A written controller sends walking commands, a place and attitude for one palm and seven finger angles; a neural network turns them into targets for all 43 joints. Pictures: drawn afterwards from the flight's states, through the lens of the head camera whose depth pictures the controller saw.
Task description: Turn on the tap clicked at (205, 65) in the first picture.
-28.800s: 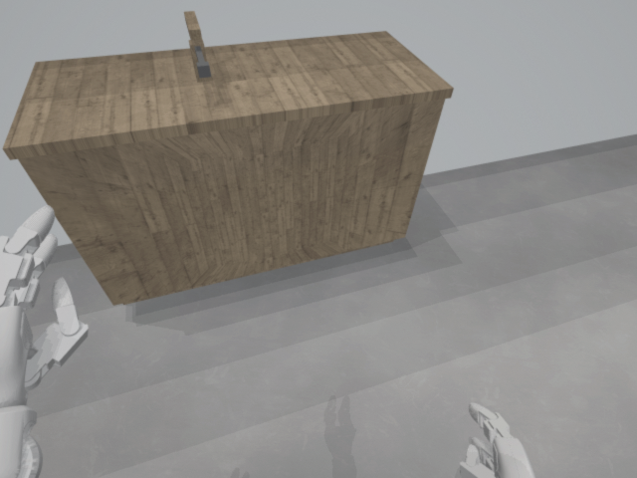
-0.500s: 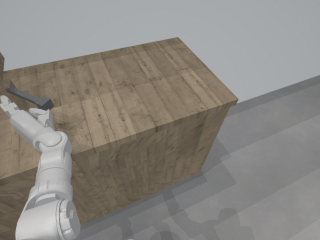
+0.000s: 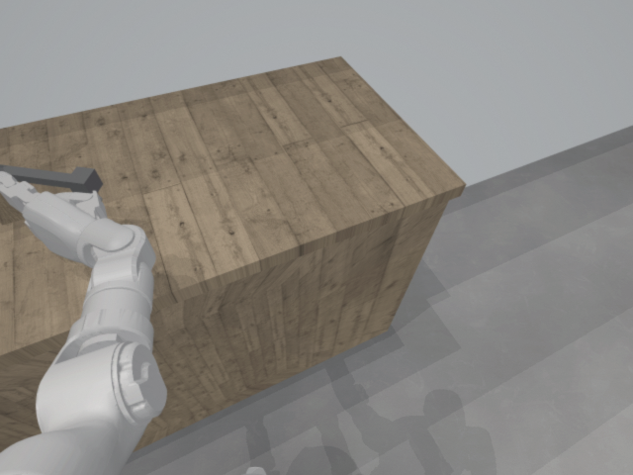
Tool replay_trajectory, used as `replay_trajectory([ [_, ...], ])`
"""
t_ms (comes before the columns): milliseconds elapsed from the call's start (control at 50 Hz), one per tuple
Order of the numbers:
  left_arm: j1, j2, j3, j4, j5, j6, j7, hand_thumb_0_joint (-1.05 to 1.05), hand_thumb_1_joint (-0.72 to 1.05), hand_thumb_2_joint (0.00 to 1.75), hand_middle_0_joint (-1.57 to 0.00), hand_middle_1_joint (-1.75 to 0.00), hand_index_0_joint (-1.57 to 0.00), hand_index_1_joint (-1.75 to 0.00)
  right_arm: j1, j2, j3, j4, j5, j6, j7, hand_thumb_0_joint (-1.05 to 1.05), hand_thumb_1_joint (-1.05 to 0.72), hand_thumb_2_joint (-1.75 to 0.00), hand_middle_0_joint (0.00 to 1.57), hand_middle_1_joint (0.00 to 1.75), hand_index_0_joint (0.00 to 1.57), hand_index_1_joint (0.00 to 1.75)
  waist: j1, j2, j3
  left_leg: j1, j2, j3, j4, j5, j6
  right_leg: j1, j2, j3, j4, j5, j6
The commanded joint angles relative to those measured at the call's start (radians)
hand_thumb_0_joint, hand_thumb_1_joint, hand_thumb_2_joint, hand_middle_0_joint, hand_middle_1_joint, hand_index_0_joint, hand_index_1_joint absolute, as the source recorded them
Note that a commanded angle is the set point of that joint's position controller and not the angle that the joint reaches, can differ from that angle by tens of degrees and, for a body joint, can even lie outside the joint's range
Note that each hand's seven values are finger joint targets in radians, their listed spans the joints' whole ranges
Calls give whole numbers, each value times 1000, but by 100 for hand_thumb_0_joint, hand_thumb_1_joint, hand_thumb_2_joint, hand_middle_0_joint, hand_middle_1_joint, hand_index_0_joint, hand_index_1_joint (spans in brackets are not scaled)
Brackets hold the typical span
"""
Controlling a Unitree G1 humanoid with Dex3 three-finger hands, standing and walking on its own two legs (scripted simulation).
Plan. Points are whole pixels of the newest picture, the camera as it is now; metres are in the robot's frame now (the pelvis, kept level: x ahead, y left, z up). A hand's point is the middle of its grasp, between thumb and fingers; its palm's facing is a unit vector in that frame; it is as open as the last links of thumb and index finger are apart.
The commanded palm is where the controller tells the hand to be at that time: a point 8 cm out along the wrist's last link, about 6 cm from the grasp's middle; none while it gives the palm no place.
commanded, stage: push the lever round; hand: left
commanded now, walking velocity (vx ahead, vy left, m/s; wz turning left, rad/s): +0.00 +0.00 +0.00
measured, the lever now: (85, 182) +0.47 +0.29 +0.10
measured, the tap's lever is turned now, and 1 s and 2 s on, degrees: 56 85 85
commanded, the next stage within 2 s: lift the hand up off the lever in 0.70 s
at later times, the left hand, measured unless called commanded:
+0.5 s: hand (116, 182) +0.48 +0.26 +0.09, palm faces +0.88 -0.45 -0.14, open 8.1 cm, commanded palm +0.44 +0.26 +0.10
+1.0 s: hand (116, 164) +0.51 +0.27 +0.09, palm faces +0.86 -0.49 -0.14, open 7.9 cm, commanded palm +0.45 +0.27 +0.10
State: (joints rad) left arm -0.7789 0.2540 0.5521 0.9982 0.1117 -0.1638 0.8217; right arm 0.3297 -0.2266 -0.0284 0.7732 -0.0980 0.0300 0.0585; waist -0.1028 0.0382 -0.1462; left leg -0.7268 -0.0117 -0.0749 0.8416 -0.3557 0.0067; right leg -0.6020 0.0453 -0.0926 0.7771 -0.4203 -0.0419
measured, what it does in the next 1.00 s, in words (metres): stands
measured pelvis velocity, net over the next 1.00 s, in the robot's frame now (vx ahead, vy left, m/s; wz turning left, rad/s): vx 0.02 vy -0.02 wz -0.02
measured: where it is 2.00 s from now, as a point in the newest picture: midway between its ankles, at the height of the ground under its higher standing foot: outside the picture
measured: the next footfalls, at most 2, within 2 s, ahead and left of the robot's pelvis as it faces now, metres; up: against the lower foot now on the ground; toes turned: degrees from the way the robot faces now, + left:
none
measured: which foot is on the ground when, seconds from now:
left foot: down 0.00-1.00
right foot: down 0.00-1.00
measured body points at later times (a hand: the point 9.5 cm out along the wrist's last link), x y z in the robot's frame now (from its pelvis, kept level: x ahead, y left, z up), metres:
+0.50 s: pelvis +0.01 -0.02 +0.00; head +0.08 -0.01 +0.44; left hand +0.43 +0.28 +0.10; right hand +0.01 -0.28 -0.13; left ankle +0.03 +0.11 -0.70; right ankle -0.03 -0.10 -0.70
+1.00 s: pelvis +0.02 -0.02 +0.00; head +0.10 -0.01 +0.44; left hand +0.47 +0.29 +0.10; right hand -0.01 -0.28 -0.12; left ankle +0.03 +0.11 -0.70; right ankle -0.03 -0.10 -0.70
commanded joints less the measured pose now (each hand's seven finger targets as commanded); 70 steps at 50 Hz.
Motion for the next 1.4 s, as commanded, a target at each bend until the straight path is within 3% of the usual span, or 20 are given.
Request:
replay_trajectory([
  [0, -524, 170, -73, -198, 53, -55, 16, 0, 90, 90, -15, -15, -15, -15, 65, -161, -53, -66, -7, -24, -1, 0, -90, -90, 20, 30, 20, 30, -35, 65, -328, 334, 19, -31, -78, 320, 11, 12, -3, 19, -97, 254, 18],
  [60, -497, 198, -48, -137, 63, -46, 24, 0, 90, 90, -15, -15, -15, -15, 77, -163, -54, -60, -11, -23, 2, 0, -90, -90, 20, 30, 20, 30, -37, 28, -316, 289, 14, -14, -69, 299, 21, 32, -2, 25, -104, 265, 23],
  [260, -579, 287, -20, -93, 96, -51, 19, 0, 90, 90, -15, -15, -15, -15, 120, -165, -53, -55, -12, -12, -2, 0, -90, -90, 20, 30, 20, 30, -56, 54, -348, 261, 11, 2, -56, 297, 34, 59, -11, 44, -106, 322, 31],
  [280, -582, 297, -14, -95, 98, -52, 17, 0, 90, 90, -15, -15, -15, -15, 126, -167, -52, -53, -14, -9, -3, 0, -90, -90, 20, 30, 20, 30, -51, 85, -346, 266, 11, -2, -60, 310, 31, 52, -11, 43, -102, 322, 28],
  [400, -607, 286, -33, -92, 102, -55, 13, 0, 90, 90, -15, -15, -15, -15, 143, -165, -53, -51, -13, -10, 1, 0, -90, -90, 20, 30, 20, 30, -67, 70, -365, 275, 13, 5, -45, 341, 36, 61, -10, 46, -99, 380, 36],
  [420, -594, 292, -27, -73, 102, -52, 13, 0, 90, 90, -15, -15, -15, -15, 148, -165, -53, -53, -14, -11, 2, 0, -90, -90, 20, 30, 20, 30, -65, 38, -361, 251, 10, 7, -44, 325, 40, 75, -10, 48, -101, 385, 40],
  [480, -631, 318, -22, -78, 105, -50, 9, 0, 90, 90, -15, -15, -15, -15, 150, -169, -52, -51, -12, -12, -2, 0, -90, -90, 20, 30, 20, 30, -73, 69, -348, 232, 6, 10, -43, 301, 42, 75, -16, 57, -105, 389, 42],
  [560, -623, 355, -6, -42, 110, -41, 3, 0, 90, 90, -15, -15, -15, -15, 165, -173, -47, -56, -11, -10, -3, 0, -90, -90, 20, 30, 20, 30, -81, 38, -349, 192, 4, 16, -40, 286, 46, 106, -24, 63, -107, 437, 56],
  [680, -641, 431, 27, -6, 121, -30, -10, 0, 90, 90, -15, -15, -15, -15, 188, -181, -43, -55, -8, -5, -7, 0, -90, -90, 20, 30, 20, 30, -89, 60, -345, 160, 4, 19, -36, 276, 48, 115, -34, 71, -104, 471, 63],
  [720, -649, 424, 19, -17, 119, -37, -11, 0, 90, 90, -15, -15, -15, -15, 196, -178, -45, -61, -8, -7, -6, 0, -90, -90, 20, 30, 20, 30, -89, 70, -373, 183, 7, 19, -33, 290, 48, 109, -30, 71, -101, 472, 64],
  [780, -638, 430, 30, 43, 112, -30, -19, 0, 90, 90, -15, -15, -15, -15, 210, -183, -42, -55, -10, -8, -5, 0, -90, -90, 20, 30, 20, 30, -94, 51, -344, 164, 9, 16, -31, 283, 48, 95, -29, 68, -106, 472, 66],
  [840, -577, 465, 75, 12, 94, -34, -21, 0, 90, 90, -15, -15, -15, -15, 224, -182, -43, -73, -7, -5, 2, 0, -90, -90, 20, 30, 20, 30, -61, 48, -422, 177, 6, 25, -28, 329, 46, 170, -34, 75, -97, 564, 74],
  [880, -553, 468, 87, -14, 91, -37, -24, 0, 90, 90, -15, -15, -15, -15, 229, -180, -45, -77, -5, 2, 4, 0, -90, -90, 20, 30, 20, 30, -44, 80, -439, 199, 7, 26, -31, 367, 42, 188, -33, 71, -91, 584, 67],
  [900, -578, 444, 61, -40, 93, -38, -25, 0, 90, 90, -15, -15, -15, -15, 228, -180, -45, -77, -4, 3, 7, 0, -90, -90, 20, 30, 20, 30, -54, 97, -432, 229, 12, 26, -32, 391, 41, 170, -28, 67, -91, 579, 65],
  [960, -532, 412, 56, -46, 85, -29, -26, 0, 90, 90, -15, -15, -15, -15, 223, -182, -50, -78, -3, 4, 14, 0, -90, -90, 20, 30, 20, 30, -48, 57, -401, 242, 12, 27, -45, 395, 42, 176, -18, 56, -109, 558, 63],
  [1000, -532, 425, 71, -108, 79, -35, -26, 0, 90, 90, -15, -15, -15, -15, 224, -182, -54, -79, 0, 8, 13, 0, -90, -90, 20, 30, 20, 30, -36, 89, -417, 285, 14, 23, -51, 446, 40, 187, -17, 54, -106, 574, 56],
  [1140, -516, 287, -15, -173, 63, -18, -27, 0, 90, 90, -15, -15, -15, -15, 185, -180, -63, -66, 0, 4, 21, 0, -90, -90, 20, 30, 20, 30, -45, 93, -339, 379, 25, 3, -85, 488, 31, 111, 5, 28, -132, 440, 35],
  [1240, -522, 242, -34, -206, 53, 0, -16, 0, 90, 90, -15, -15, -15, -15, 163, -176, -63, -61, -2, 1, 24, 0, -90, -90, 20, 30, 20, 30, -35, 102, -329, 433, 31, -16, -106, 515, 16, 83, 10, 17, -143, 383, 26],
  [1340, -521, 241, -24, -181, 55, 22, -5, 0, 90, 90, -15, -15, -15, -15, 136, -173, -60, -62, -4, 4, 21, 0, -90, -90, 20, 30, 20, 30, -34, 53, -302, 397, 28, -14, -117, 474, 14, 95, 7, 15, -145, 368, 26],
  [1380, -517, 286, 15, -181, 63, 28, -1, 0, 90, 90, -15, -15, -15, -15, 134, -175, -60, -64, -6, 6, 15, 0, -90, -90, 20, 30, 20, 30, -20, 57, -312, 382, 24, -9, -120, 457, 17, 115, 3, 19, -143, 379, 25],
])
